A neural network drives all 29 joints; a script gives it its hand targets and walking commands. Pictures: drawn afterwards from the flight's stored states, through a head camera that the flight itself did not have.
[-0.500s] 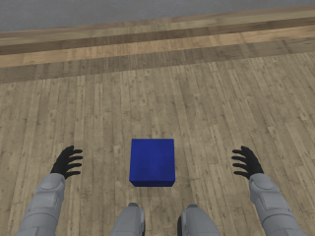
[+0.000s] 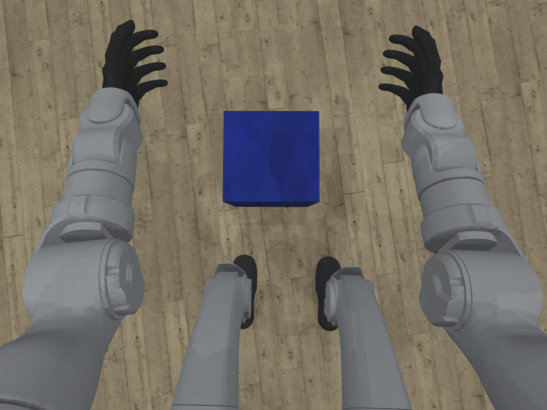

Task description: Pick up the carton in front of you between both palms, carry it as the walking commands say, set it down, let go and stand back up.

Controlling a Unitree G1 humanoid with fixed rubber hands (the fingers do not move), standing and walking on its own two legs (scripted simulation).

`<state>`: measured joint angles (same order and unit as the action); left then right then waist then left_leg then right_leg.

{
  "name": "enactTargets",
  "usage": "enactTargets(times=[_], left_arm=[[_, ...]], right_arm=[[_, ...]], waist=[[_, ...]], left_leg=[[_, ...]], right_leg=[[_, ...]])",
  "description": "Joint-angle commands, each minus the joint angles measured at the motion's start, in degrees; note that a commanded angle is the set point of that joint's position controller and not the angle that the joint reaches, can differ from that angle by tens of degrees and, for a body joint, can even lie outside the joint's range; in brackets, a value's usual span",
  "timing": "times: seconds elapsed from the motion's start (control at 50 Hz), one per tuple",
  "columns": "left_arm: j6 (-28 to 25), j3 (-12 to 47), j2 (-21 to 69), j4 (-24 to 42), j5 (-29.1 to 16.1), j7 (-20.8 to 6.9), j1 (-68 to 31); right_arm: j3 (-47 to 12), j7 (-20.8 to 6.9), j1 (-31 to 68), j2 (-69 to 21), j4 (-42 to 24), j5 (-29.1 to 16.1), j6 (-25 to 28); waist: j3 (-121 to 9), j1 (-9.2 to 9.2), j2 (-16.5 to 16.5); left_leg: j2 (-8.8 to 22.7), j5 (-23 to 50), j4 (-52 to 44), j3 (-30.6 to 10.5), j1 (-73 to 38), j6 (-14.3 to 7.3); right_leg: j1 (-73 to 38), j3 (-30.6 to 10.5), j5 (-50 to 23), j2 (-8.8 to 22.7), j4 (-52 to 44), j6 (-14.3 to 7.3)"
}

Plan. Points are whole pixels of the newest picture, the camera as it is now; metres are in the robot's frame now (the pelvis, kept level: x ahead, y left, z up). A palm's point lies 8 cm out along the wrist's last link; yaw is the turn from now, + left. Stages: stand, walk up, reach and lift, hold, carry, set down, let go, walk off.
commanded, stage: reach and lift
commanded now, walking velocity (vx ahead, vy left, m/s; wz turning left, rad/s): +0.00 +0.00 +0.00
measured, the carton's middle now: (271, 165) +0.48 +0.04 -0.51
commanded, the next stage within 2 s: none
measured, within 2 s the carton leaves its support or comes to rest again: leaves its support in 1.70 s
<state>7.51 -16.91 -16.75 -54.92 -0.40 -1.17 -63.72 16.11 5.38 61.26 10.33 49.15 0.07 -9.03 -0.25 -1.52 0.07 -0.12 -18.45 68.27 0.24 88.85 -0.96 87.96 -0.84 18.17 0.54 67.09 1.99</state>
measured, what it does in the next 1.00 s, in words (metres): lowers itself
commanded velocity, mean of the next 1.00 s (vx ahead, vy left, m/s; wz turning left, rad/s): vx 0.00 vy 0.00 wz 0.00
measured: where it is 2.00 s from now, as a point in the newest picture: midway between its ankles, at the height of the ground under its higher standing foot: (287, 305)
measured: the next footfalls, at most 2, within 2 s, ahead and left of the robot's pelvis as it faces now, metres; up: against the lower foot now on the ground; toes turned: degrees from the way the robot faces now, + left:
none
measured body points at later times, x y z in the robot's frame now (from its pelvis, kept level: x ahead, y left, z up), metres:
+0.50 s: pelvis +0.00 -0.02 -0.18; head +0.33 +0.00 +0.12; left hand +0.49 +0.23 -0.33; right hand +0.50 -0.17 -0.33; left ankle +0.10 +0.11 -0.60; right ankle +0.10 -0.14 -0.60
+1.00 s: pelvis -0.03 -0.01 -0.27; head +0.34 +0.01 -0.01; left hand +0.50 +0.21 -0.46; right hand +0.52 -0.17 -0.45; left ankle +0.10 +0.11 -0.60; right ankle +0.10 -0.14 -0.60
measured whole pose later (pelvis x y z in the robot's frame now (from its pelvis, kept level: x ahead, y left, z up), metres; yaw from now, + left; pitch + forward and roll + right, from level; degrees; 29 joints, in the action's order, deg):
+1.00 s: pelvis -0.03 -0.01 -0.27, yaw -1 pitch +38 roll -2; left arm -1.0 -2.0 -23.1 -63.8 -14.8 4.8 -76.3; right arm 0.3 9.4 77.9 19.1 63.5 -19.1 0.0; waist 18.1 -2.2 2.6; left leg 0.7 -30.5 125.3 -1.3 132.7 0.0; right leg 132.0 -1.0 30.1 -2.5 124.1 2.8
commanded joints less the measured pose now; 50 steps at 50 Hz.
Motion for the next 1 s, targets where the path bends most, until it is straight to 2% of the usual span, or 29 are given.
enactTargets(times=[0.0, 0.04, 0.12, 0.14, 0.18, 0.22, 0.24, 0.26, 0.28, 0.3, 0.34, 0.36, 0.38, 0.4, 0.42, 0.44, 0.48, 0.52, 0.56, 0.58, 0.6, 0.62, 0.68, 0.72, 0.76, 0.78, 0.8, 0.84, 0.98], left_arm=[[-2.8, -3.1, -5.5, 5.0, 1.9, 0.4, -9.5], [-4.1, -3.6, -3.9, 5.1, 3.0, 0.3, -7.0], [-6.6, -4.0, -2.1, 3.6, 4.0, 0.6, -2.0], [-7.0, -3.4, -1.7, 3.1, 3.4, 0.8, -0.8], [-7.9, -2.6, -1.7, 3.1, 1.8, 1.1, -0.4], [-8.4, -1.3, -3.2, 3.9, 0.1, 1.6, -1.1], [-8.6, -0.6, -4.5, 4.8, -0.6, 1.9, -1.5], [-8.7, 0.1, -5.8, 6.2, -1.9, 2.1, -2.0], [-8.6, 1.7, -6.0, 7.0, -3.3, 2.1, -2.8], [-8.4, 2.6, -7.0, 7.4, -5.0, 2.2, -3.3], [-8.1, 4.5, -8.9, 9.1, -7.4, 2.2, -4.7], [-7.8, 4.9, -9.6, 10.3, -8.2, 2.3, -5.5], [-7.3, 5.7, -9.8, 9.9, -9.2, 2.2, -6.3], [-7.0, 6.1, -10.9, 11.6, -9.5, 2.2, -7.5], [-6.5, 6.5, -10.8, 10.3, -10.2, 2.4, -8.2], [-6.2, 6.4, -11.5, 10.2, -10.6, 2.3, -9.4], [-5.8, 6.0, -13.2, 10.2, -10.7, 2.6, -12.5], [-5.2, 5.7, -14.0, 6.9, -10.4, 2.9, -14.4], [-5.0, 7.2, -13.4, 4.0, -11.1, 3.1, -17.3], [-5.2, 6.9, -13.3, 3.7, -10.9, 3.2, -17.9], [-5.4, 7.3, -13.3, 1.4, -10.9, 3.4, -18.7], [-5.7, 7.4, -13.3, 0.3, -11.1, 3.5, -19.4], [-6.8, 8.7, -13.0, -4.2, -11.6, 4.0, -21.3], [-7.7, 9.5, -13.6, -6.0, -11.7, 4.4, -22.9], [-8.6, 10.9, -14.4, -6.2, -12.6, 4.9, -24.8], [-9.1, 11.2, -14.7, -5.1, -13.3, 5.1, -25.3], [-9.3, 12.0, -15.0, -5.9, -13.6, 5.4, -25.9], [-9.8, 12.8, -14.8, -4.7, -13.8, 5.7, -26.3], [-9.7, 14.3, -13.7, -2.5, -14.4, 6.2, -26.3]], right_arm=[[2.0, -0.5, 9.7, 4.5, -4.6, 1.5, 2.9], [3.2, -0.8, 6.7, 3.4, -3.5, 2.6, 4.4], [3.1, -0.9, 1.8, 1.0, -0.8, 3.2, 6.8], [3.0, -0.9, 0.7, 1.0, -0.6, 3.1, 7.4], [2.6, -0.3, 0.1, 2.3, -1.0, 3.0, 8.4], [0.4, 0.4, 1.2, 3.1, -3.0, 0.2, 9.3], [-0.6, 0.7, 2.1, 4.4, -4.2, -1.2, 9.4], [-2.5, 1.0, 2.3, 4.5, -4.6, -2.5, 9.3], [-4.0, 1.2, 3.3, 4.4, -5.7, -4.2, 9.2], [-5.2, 1.7, 4.1, 4.9, -6.5, -5.3, 9.1], [-6.9, 2.6, 5.4, 5.3, -8.1, -7.6, 8.5], [-7.4, 3.1, 6.0, 6.2, -9.2, -8.3, 8.1], [-7.5, 3.6, 7.0, 6.9, -9.1, -8.5, 7.6], [-7.8, 4.0, 7.9, 6.6, -10.1, -9.2, 7.1], [-7.8, 4.3, 8.6, 7.2, -9.5, -9.1, 6.7], [-8.1, 4.7, 10.1, 7.1, -10.0, -9.5, 6.2], [-8.4, 5.1, 12.7, 7.0, -9.0, -10.1, 5.4], [-8.5, 5.4, 15.3, 7.5, -7.3, -10.1, 4.9], [-8.2, 5.4, 18.0, 8.2, -5.0, -10.4, 4.8], [-8.4, 5.3, 18.6, 8.7, -3.8, -10.5, 4.8], [-8.3, 5.3, 19.5, 8.9, -1.7, -10.2, 5.0], [-9.1, 5.1, 19.9, 8.4, -0.5, -10.7, 5.3], [-8.9, 4.6, 21.6, 9.3, 4.3, -10.9, 6.6], [-9.6, 4.3, 23.7, 9.8, 6.0, -11.7, 7.6], [-10.6, 4.2, 25.3, 10.7, 7.2, -12.9, 8.7], [-10.8, 4.2, 25.8, 11.0, 6.1, -13.4, 9.3], [-12.5, 4.1, 26.2, 10.3, 7.3, -15.5, 9.6], [-14.6, 3.9, 26.2, 9.4, 8.7, -17.8, 9.8], [-15.4, 4.2, 25.2, 9.4, 9.1, -19.5, 10.3]], waist=[[-56.3, -0.60, -1.4], [-54.9, -0.15, -1.5], [-51.4, -1.19, -2.0], [-50.7, -0.50, -1.7], [-51.0, -0.47, -1.4], [-54.4, -1.21, -0.8], [-56.3, -1.91, -2.1], [-58.8, -2.29, -0.4], [-61.2, -2.50, -0.6], [-63.3, -2.26, 0.7], [-67.7, -1.78, 1.3], [-68.2, -2.44, 0.7], [-68.2, -1.66, 0.9], [-69.5, -2.00, 0.3], [-68.0, -0.97, 1.0], [-66.9, -2.05, 0.9], [-65.0, -2.31, 1.3], [-62.0, -2.62, 1.0], [-58.0, -1.76, 0.1], [-56.4, -2.67, -0.6], [-54.5, -1.56, -0.1], [-53.0, -2.25, 0.4], [-48.5, -1.48, 0.4], [-47.2, -1.85, 0.2], [-49.1, -2.06, 0.0], [-50.7, -1.60, 0.5], [-52.0, -3.14, 0.0], [-52.8, -4.32, -0.9], [-55.7, -3.97, -2.2]], left_leg=[[-2.8, 8.4, -6.9, 0.0, -31.7, 3.4], [-2.9, 12.1, -4.3, -0.5, -29.0, 3.5], [-2.9, 19.4, 3.1, -1.1, -20.1, 3.5], [-2.9, 20.1, 5.1, -1.3, -17.2, 3.5], [-3.0, 22.5, 9.4, -2.0, -13.7, 3.3], [-3.1, 23.8, 14.4, -2.0, -11.6, 3.2], [-3.0, 23.5, 16.8, -1.4, -11.0, 3.3], [-3.1, 23.5, 18.4, -1.1, -9.9, 3.3], [-2.9, 22.9, 20.3, -0.8, -9.0, 3.4], [-2.9, 21.6, 22.0, -0.5, -7.3, 3.4], [-2.7, 19.4, 24.9, 0.3, -5.0, 3.5], [-2.6, 18.3, 26.3, 0.6, -5.0, 3.4], [-2.5, 16.6, 28.0, 0.7, -3.5, 3.5], [-2.2, 14.9, 28.8, 1.1, -2.8, 3.5], [-2.1, 12.4, 29.8, 1.1, -0.8, 3.5], [-2.0, 10.3, 30.8, 1.6, 1.0, 3.5], [-1.5, 6.0, 32.1, 1.7, 3.2, 3.4], [-0.8, 1.9, 33.6, 1.9, 5.4, 3.2], [-0.4, -1.5, 34.6, 1.6, 6.7, 3.2], [-0.2, -2.5, 35.6, 2.0, 7.3, 3.3], [0.1, -3.6, 36.2, 1.5, 8.8, 3.2], [0.0, -3.9, 36.9, 1.4, 9.6, 3.0], [0.4, -4.3, 39.1, 0.6, 12.1, 2.8], [0.6, -2.5, 40.6, 0.1, 11.9, 2.7], [0.9, -0.5, 42.1, 0.1, 11.2, 2.9], [0.9, 1.3, 42.9, -0.2, 10.3, 2.8], [1.0, 2.3, 43.3, -0.1, 8.6, 2.8], [1.0, 4.0, 44.3, 0.2, 7.4, 2.8], [0.8, 6.1, 45.6, -0.1, 2.9, 2.8]], right_leg=[[-22.2, 3.5, -2.9, -5.1, -3.5, 0.3], [-17.9, 3.6, -5.6, -5.3, -1.4, 0.4], [-8.4, 2.7, -10.4, -5.7, 5.6, 0.3], [-6.3, 2.7, -11.3, -5.8, 7.7, 0.4], [-1.8, 2.5, -12.4, -5.7, 11.8, 0.7], [0.8, 2.6, -13.1, -5.8, 16.4, 1.0], [1.7, 2.2, -13.3, -5.6, 18.3, 1.0], [0.8, 2.3, -14.0, -5.6, 20.1, 1.3], [-0.5, 2.3, -14.4, -5.6, 22.3, 1.2], [-2.3, 2.5, -14.5, -5.4, 24.2, 1.4], [-5.8, 2.3, -14.8, -5.7, 27.5, 1.4], [-5.0, 2.5, -13.5, -5.4, 29.1, 1.4], [-5.2, 2.5, -12.6, -5.4, 30.5, 1.0], [-6.0, 2.6, -12.0, -5.4, 32.0, 0.9], [-5.1, 2.7, -10.1, -5.2, 32.8, 0.9], [-4.8, 2.7, -8.4, -5.0, 33.7, 0.9], [-4.1, 2.8, -4.6, -4.6, 35.2, 1.0], [-2.3, 2.7, -0.4, -4.4, 36.6, 0.8], [1.4, 3.3, 3.2, -3.9, 38.0, 0.7], [2.6, 2.9, 4.4, -3.9, 38.4, 0.6], [3.6, 3.0, 5.2, -3.9, 39.3, 0.5], [4.2, 3.0, 5.2, -3.6, 40.1, 0.8], [7.4, 2.9, 5.3, -3.2, 42.4, 0.7], [9.0, 2.6, 4.1, -3.1, 44.0, 0.8], [8.0, 2.4, 1.7, -2.8, 45.9, 0.7], [7.5, 2.8, 0.3, -2.9, 46.7, 0.8], [7.1, 2.6, -0.4, -2.9, 47.5, 0.9], [7.8, 2.4, -1.8, -3.2, 48.4, 0.8], [10.5, 3.5, -1.7, -4.2, 49.9, 0.6]])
